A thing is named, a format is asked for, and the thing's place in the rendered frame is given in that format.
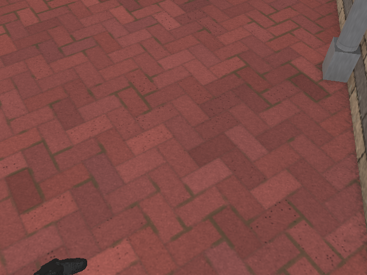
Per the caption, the left robot hand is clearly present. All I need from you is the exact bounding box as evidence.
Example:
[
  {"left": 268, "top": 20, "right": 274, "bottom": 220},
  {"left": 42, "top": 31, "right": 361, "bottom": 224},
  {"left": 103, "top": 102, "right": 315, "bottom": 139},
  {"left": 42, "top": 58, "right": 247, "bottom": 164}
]
[{"left": 34, "top": 258, "right": 87, "bottom": 275}]

